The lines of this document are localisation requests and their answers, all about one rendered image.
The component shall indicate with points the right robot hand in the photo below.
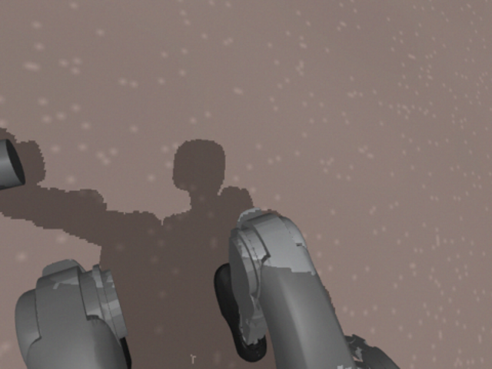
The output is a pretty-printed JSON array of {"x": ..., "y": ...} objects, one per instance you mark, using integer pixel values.
[{"x": 373, "y": 357}]

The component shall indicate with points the bottle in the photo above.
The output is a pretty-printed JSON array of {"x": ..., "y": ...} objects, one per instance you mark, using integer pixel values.
[{"x": 11, "y": 170}]

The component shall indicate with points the right robot foot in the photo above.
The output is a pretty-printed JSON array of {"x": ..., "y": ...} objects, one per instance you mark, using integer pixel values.
[{"x": 229, "y": 310}]

